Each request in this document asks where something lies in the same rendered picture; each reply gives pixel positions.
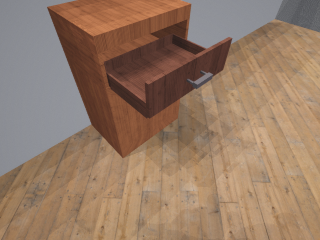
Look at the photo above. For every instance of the drawer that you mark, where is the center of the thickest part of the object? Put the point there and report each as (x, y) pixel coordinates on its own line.
(153, 76)

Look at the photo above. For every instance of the cabinet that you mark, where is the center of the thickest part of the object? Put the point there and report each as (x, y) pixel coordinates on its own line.
(94, 31)

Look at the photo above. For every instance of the handle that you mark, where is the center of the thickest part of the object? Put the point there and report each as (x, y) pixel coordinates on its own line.
(202, 80)

